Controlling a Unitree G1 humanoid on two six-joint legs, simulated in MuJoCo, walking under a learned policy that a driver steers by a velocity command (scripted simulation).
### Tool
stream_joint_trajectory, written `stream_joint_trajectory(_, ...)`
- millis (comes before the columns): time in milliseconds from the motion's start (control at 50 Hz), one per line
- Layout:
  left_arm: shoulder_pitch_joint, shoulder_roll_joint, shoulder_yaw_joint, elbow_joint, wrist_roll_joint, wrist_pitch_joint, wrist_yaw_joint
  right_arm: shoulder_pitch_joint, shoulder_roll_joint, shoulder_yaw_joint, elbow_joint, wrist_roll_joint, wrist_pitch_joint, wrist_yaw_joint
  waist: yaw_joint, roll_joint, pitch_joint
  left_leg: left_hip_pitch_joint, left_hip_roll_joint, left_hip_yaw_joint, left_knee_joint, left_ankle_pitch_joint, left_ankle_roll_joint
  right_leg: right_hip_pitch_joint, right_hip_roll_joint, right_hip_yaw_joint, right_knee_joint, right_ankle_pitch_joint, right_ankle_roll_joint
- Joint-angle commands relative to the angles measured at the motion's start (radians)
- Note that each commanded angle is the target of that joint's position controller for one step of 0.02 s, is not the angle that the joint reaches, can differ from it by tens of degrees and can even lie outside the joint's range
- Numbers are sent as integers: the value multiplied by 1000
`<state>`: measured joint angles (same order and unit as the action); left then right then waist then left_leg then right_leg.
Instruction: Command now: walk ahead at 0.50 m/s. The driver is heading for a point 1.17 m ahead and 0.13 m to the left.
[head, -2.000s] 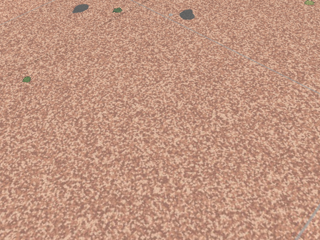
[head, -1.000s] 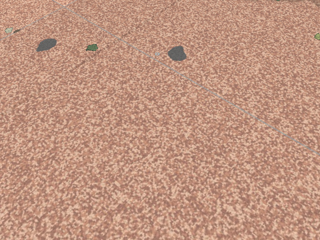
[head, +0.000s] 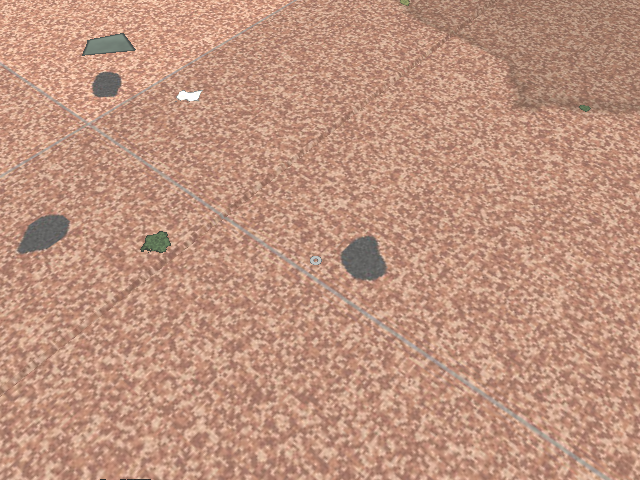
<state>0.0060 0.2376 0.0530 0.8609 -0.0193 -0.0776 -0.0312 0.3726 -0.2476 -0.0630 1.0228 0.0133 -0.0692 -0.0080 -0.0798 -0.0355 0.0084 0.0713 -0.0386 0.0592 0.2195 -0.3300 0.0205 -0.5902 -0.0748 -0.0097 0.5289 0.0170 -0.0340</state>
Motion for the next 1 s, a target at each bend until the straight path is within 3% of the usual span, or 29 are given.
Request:
stream_joint_trajectory(20, -14, 123, 31, -65, -1, -23, -10, -1, -187, -41, -27, 5, 9, -9, 78, 133, 14, 27, 301, -110, 99, 703, 134, 83, 42, -31, -36, -93, -44)
stream_joint_trajectory(40, 129, 159, 53, -20, 3, -23, -6, -22, -175, -36, -33, 6, 14, -9, 152, 125, -69, -7, 257, -72, 257, 831, 110, 279, 75, -58, -56, -73, -71)
stream_joint_trajectory(60, 319, 220, 76, 30, 13, -23, 2, -24, -144, -22, -51, -3, 15, -10, 219, 78, -206, -177, 206, -35, 510, 701, 78, 589, -17, 42, -7, -40, -123)
stream_joint_trajectory(80, 440, 322, 101, 57, 22, -16, 8, 91, -30, 13, -67, -14, -6, 2, 187, -161, -360, -597, 33, -2, 918, 227, 1, 992, -278, 499, -59, -179, -288)
stream_joint_trajectory(100, 446, 245, 74, 60, 13, -12, 6, 63, -59, 10, -55, -1, -33, 9, 199, -195, -417, -742, -9, -148, 1074, -243, 5, 1029, -328, 741, -210, -275, -315)
stream_joint_trajectory(120, 357, 194, 56, 47, 6, -14, 9, -32, -140, -14, -82, 28, -50, 15, 191, -144, -261, -839, 57, -167, 1137, -204, 25, 909, -290, 599, -224, -316, -258)
stream_joint_trajectory(140, 272, 160, 45, 24, 10, -15, 11, -98, -145, -14, -98, 35, -56, 12, 167, -77, -161, -837, 113, -135, 1104, -110, 35, 754, -250, 461, -245, -270, -223)
stream_joint_trajectory(160, 210, 128, 35, 16, 19, -17, 8, -129, -137, -19, -101, 24, -52, 4, 136, -27, -83, -797, 150, -117, 1033, -38, 33, 601, -212, 363, -283, -202, -205)
stream_joint_trajectory(180, 177, 101, 26, 14, 29, -22, 5, -115, -126, -25, -96, 14, -38, -1, 98, -41, -52, -728, 181, -126, 973, 11, 32, 499, -177, 294, -316, -158, -186)
stream_joint_trajectory(220, 176, 101, 25, 24, 29, -27, 2, -80, -79, -21, -87, 8, -12, -4, 66, -55, -35, -658, 195, -120, 911, 46, 23, 407, -156, 233, -370, -123, -192)
stream_joint_trajectory(280, 225, 147, 36, 46, 26, -32, 19, -157, -79, -24, -118, -5, 0, -8, 68, -27, 5, -734, 204, -113, 772, 169, -7, 401, -155, 175, -413, -50, -208)
stream_joint_trajectory(320, 253, 153, 36, 57, 23, -27, 30, -221, -75, -23, -139, -9, -3, -3, 82, -21, 18, -759, 199, -108, 649, 287, -19, 422, -140, 131, -421, -19, -192)
stream_joint_trajectory(400, 317, 163, 37, 81, 11, -22, 39, -359, -52, -9, -175, -2, -11, 12, 126, -22, 47, -706, 152, -62, 427, 439, -21, 445, -111, 58, -427, -31, -162)
stream_joint_trajectory(480, 382, 172, 44, 119, 2, -5, 42, -450, -62, -2, -214, 6, -18, 34, 150, -23, 78, -732, 135, -68, 329, 390, 0, 579, -166, 63, -375, -18, -155)
stream_joint_trajectory(540, 367, 192, 53, 123, -1, 11, 47, -411, -100, -12, -219, 8, -27, 46, 106, -45, 51, -651, 108, -53, 291, 277, 39, 654, -201, 72, -289, 137, -129)
stream_joint_trajectory(560, 342, 197, 55, 118, -2, 16, 48, -337, -124, -25, -200, 6, -29, 46, 59, -55, 5, -535, 75, -23, 276, 256, 57, 654, -183, 51, -200, 301, -113)
stream_joint_trajectory(580, 333, 176, 47, 113, 0, 22, 49, -179, -166, -49, -148, 2, -29, 41, -12, -38, -89, -322, 46, 0, 269, 266, 84, 608, -130, 10, -19, 404, -87)
stream_joint_trajectory(600, 349, 139, 29, 91, 16, 24, 50, 5, -240, -72, -107, -10, -28, 32, -66, 65, -237, -14, 201, -178, 301, 283, 144, 415, -68, -39, 288, 187, -50)
stream_joint_trajectory(620, 471, 3, -10, 83, 21, 0, 37, 74, -317, -87, -80, -8, -22, 34, 0, 339, -358, 320, 422, -666, 180, 87, 314, 7, 129, -25, 645, -449, 18)
stream_joint_trajectory(640, 408, 96, 9, 91, 0, -25, 31, 67, -220, -58, -88, 1, -23, 36, -35, 266, -364, 321, 417, -777, 85, -44, 300, -115, 104, 118, 779, -600, 4)
stream_joint_trajectory(660, 312, 152, 24, 60, -26, -42, 28, -21, -177, -44, -105, 1, -28, 32, -27, 220, -222, 207, 387, -633, 76, -21, 252, -194, 51, 112, 808, -530, -16)
stream_joint_trajectory(680, 254, 151, 23, 48, -26, -47, 34, -97, -151, -35, -126, -7, -30, 30, -2, 134, -147, 68, 352, -514, 59, 67, 226, -171, -4, 85, 771, -435, -22)
stream_joint_trajectory(700, 226, 147, 30, 46, -11, -43, 40, -153, -122, -27, -132, -18, -33, 32, 26, 99, -83, -68, 320, -427, 31, 162, 214, -128, -38, 75, 703, -371, -20)
stream_joint_trajectory(720, 245, 137, 35, 50, -5, -31, 43, -177, -96, -18, -133, -28, -36, 33, 62, 117, -68, -151, 294, -369, 4, 215, 202, -60, -65, 84, 660, -330, -21)
stream_joint_trajectory(760, 271, 96, 32, 56, -2, -7, 43, -169, -97, -17, -122, -23, -40, 34, 89, 121, -50, -221, 279, -311, -47, 249, 211, -10, -79, 79, 591, -307, -13)
stream_joint_trajectory(800, 225, 88, 31, 39, 6, 5, 46, -141, -131, -25, -109, -19, -43, 24, 90, 100, -16, -242, 280, -268, -86, 287, 223, -52, -86, 69, 505, -242, 7)
stream_joint_trajectory(860, 129, 84, 31, 8, 15, 5, 42, -100, -147, -28, -94, -15, -37, 7, 70, 85, 13, -217, 261, -203, -108, 329, 207, -108, -82, 61, 335, -75, 31)
stream_joint_trajectory(920, 31, 66, 22, -16, 10, -1, 31, -60, -148, -26, -80, -8, -32, 1, 41, 93, 36, -214, 223, -128, -114, 340, 177, -66, -48, 26, 161, 65, 34)
stream_joint_trajectory(1000, -84, 64, 11, -52, 1, -7, 12, 16, -156, -28, -44, 0, -19, -1, 1, 92, 71, -116, 253, -113, -87, 332, 173, -66, -19, 6, 39, 73, 25)
